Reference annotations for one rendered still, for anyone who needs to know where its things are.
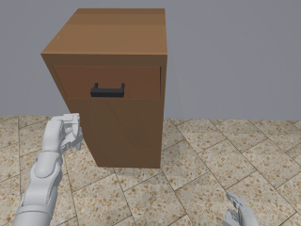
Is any cabinet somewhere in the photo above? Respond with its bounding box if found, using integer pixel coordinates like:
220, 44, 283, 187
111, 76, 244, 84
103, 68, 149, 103
40, 8, 167, 169

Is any drawer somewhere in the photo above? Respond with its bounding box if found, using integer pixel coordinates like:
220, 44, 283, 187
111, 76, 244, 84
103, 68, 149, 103
54, 65, 160, 100

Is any handle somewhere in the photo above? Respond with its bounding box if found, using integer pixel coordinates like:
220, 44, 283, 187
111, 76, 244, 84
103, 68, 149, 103
90, 83, 125, 98

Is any robot left hand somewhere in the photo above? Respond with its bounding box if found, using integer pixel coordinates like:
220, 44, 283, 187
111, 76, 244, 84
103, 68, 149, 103
41, 113, 84, 156

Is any robot right hand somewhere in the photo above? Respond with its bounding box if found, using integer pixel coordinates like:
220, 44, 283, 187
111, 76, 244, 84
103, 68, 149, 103
222, 191, 260, 226

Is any left robot forearm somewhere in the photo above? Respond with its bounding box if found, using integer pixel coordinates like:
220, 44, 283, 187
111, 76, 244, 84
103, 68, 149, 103
11, 151, 63, 226

